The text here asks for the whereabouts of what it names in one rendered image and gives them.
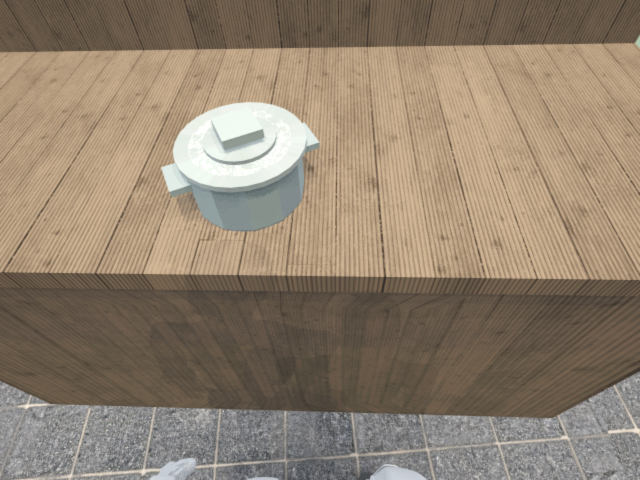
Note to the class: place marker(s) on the pot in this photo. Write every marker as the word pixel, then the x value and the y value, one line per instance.
pixel 247 210

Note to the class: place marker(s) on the robot right shin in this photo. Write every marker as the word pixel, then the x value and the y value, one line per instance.
pixel 387 465

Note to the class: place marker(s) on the robot left hand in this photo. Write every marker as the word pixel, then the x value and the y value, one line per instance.
pixel 176 471

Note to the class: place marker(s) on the table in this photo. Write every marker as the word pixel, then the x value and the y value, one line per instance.
pixel 467 243

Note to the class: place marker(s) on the knob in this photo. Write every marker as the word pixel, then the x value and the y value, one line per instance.
pixel 237 128

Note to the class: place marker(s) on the lid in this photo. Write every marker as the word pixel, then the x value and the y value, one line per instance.
pixel 202 160

